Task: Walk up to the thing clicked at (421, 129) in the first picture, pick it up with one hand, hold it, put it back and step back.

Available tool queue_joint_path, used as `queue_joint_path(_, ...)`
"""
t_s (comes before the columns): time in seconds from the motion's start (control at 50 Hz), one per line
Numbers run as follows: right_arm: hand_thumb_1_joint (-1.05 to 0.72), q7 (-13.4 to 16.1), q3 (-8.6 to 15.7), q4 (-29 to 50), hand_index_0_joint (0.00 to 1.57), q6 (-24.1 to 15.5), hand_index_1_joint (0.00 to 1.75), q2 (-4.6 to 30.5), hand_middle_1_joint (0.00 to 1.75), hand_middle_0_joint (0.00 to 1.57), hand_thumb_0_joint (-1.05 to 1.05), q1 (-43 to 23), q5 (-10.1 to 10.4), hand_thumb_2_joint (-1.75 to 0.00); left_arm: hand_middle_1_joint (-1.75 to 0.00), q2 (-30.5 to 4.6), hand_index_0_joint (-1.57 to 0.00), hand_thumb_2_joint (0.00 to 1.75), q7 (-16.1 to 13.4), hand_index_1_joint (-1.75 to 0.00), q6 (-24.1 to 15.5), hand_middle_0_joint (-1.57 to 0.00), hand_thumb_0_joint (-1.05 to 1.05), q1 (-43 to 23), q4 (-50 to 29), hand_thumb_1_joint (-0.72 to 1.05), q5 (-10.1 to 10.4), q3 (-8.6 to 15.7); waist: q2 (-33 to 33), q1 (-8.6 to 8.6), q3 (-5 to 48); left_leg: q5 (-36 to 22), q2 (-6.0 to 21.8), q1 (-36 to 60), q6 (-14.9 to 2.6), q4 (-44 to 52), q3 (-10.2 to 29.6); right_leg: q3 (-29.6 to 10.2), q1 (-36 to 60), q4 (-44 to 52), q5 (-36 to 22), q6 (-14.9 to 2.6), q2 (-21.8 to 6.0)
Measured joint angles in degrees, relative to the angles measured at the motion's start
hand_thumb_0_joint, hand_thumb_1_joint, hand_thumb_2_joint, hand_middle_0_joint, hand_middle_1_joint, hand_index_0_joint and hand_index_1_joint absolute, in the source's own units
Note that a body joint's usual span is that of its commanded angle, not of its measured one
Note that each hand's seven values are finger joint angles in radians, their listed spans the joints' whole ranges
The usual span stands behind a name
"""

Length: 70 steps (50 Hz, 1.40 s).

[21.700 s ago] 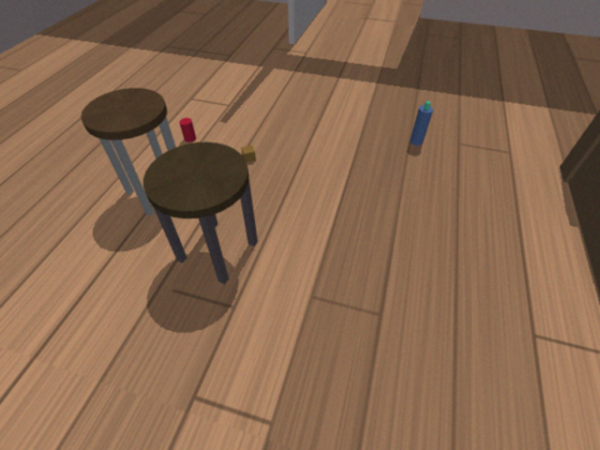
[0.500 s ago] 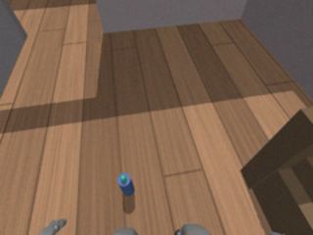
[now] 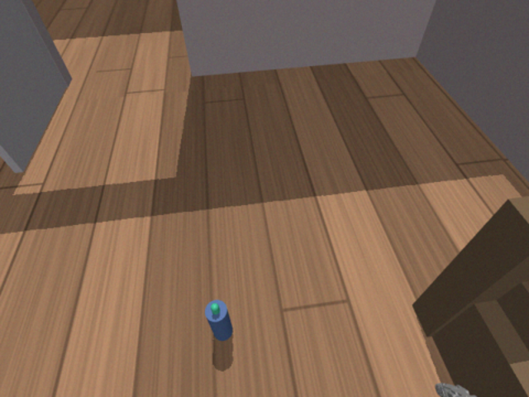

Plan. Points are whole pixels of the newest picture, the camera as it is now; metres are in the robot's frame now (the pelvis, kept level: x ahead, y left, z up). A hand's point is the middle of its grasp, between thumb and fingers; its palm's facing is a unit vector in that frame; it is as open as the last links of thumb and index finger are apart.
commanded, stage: walk up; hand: left
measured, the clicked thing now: (219, 319) +0.45 +0.18 -0.65
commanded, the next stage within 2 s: stand in 0.34 s
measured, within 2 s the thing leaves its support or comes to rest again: neither
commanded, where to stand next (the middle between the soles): +0.10 -0.01 m, yaw -3 degrees
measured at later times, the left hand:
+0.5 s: hand out of the picture +0.09 +0.26 -0.14, palm faces -0.03 -0.94 -0.33, open 7.4 cm
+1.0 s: hand out of the picture +0.10 +0.25 -0.14, palm faces -0.03 -0.94 -0.35, open 7.4 cm
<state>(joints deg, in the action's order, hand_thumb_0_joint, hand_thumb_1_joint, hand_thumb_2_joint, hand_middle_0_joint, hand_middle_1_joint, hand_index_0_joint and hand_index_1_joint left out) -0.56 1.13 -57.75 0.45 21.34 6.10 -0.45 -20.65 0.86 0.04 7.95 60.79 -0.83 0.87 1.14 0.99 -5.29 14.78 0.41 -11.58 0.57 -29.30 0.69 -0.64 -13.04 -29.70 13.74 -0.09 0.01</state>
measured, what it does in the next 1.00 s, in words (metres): stands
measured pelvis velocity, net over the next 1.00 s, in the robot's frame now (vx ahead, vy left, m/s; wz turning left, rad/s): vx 0.02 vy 0.00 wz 0.00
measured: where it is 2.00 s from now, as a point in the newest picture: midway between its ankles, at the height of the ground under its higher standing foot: outside the picture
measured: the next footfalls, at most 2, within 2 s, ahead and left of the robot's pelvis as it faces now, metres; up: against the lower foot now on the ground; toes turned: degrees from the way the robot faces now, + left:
none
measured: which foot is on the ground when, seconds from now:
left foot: down 0.00-1.00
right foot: down 0.00-1.00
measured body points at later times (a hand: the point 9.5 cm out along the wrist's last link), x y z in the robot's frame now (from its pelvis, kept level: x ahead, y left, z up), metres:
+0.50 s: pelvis +0.01 +0.01 +0.01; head +0.01 +0.01 +0.46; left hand +0.09 +0.31 -0.12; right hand +0.07 -0.29 -0.12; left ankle +0.01 +0.13 -0.74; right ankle +0.03 -0.12 -0.74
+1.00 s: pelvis +0.02 +0.00 +0.01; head +0.03 +0.00 +0.46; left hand +0.10 +0.30 -0.12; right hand +0.11 -0.30 -0.12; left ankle +0.01 +0.13 -0.74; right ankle +0.03 -0.12 -0.74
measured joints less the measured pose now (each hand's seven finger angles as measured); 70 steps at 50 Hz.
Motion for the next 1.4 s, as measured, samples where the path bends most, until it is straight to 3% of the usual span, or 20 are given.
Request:
queue_joint_path(0.18,-0.90,-0.6,-0.8,-3.8,0.21,-0.5,0.30,-1.4,0.30,0.20,0.00,-0.1,0.0,-0.90,-0.30,1.0,-0.20,0.90,0.0,-0.30,-1.2,-0.20,0.01,-0.6,2.5,0.90,0.3,-0.3,-0.1,0.42,2.2,-3.3,0.1,3.7,-0.07,6.8,-0.4,-0.4,3.8,7.2,-3.7,0.36,0.0)
queue_joint_path(0.48,-0.90,0.0,-0.4,-7.3,0.21,-1.4,0.30,-1.5,0.30,0.20,0.00,1.3,-0.2,-0.90,-0.30,0.3,-0.20,0.90,0.1,-0.30,-1.3,-0.20,0.00,-1.9,4.0,0.90,0.1,-0.6,-2.1,-0.80,3.0,-4.9,-0.7,5.3,-0.56,11.0,-1.1,-1.1,4.5,9.9,-4.7,0.97,-0.8)
queue_joint_path(0.86,-0.90,0.1,-0.8,-7.9,0.21,-1.2,0.30,-1.4,0.30,0.20,0.00,-0.8,0.2,-0.90,-0.30,0.5,-0.20,0.90,-0.5,-0.30,-1.5,-0.20,0.00,-2.0,4.3,0.90,0.2,-1.7,-0.9,-0.93,3.0,-4.5,0.0,6.1,0.14,11.7,-0.3,-0.2,5.8,11.1,-4.2,0.34,-0.1)
queue_joint_path(1.4,-0.90,0.2,-0.9,-7.8,0.21,-0.7,0.30,-1.2,0.30,0.20,0.00,0.4,0.1,-0.90,-0.30,0.4,-0.20,0.90,-0.5,-0.30,-1.1,-0.20,0.00,-1.7,4.4,0.90,0.2,-1.3,-0.8,-1.01,2.7,-4.3,1.0,6.0,0.98,11.6,0.4,0.4,6.0,11.5,-4.2,-0.55,0.8)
